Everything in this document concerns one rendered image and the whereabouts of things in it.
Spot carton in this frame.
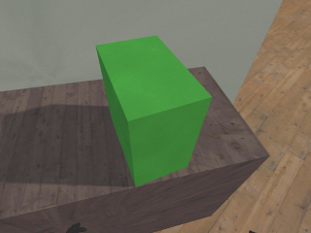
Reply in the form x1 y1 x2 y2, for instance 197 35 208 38
96 35 212 187

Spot pedestal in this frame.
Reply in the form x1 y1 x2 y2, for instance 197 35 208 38
0 66 270 233

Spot robot left hand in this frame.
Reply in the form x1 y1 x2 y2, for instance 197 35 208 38
66 222 86 233

